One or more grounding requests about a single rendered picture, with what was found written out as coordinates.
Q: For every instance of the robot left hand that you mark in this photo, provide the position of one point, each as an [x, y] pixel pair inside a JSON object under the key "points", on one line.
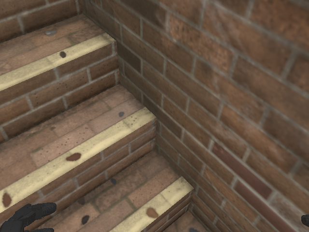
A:
{"points": [[28, 214]]}

